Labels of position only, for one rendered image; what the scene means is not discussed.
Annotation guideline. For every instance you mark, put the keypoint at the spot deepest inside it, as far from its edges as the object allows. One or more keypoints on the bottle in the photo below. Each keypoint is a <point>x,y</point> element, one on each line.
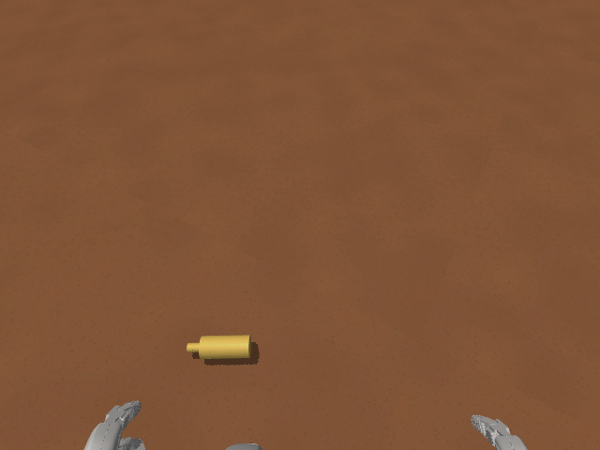
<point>222,347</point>

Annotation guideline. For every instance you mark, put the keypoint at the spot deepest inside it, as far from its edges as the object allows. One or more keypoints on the left robot hand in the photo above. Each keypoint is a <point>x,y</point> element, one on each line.
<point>107,435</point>

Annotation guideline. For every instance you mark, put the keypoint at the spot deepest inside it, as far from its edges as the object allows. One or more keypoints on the right robot hand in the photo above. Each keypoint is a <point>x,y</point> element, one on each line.
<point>497,433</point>

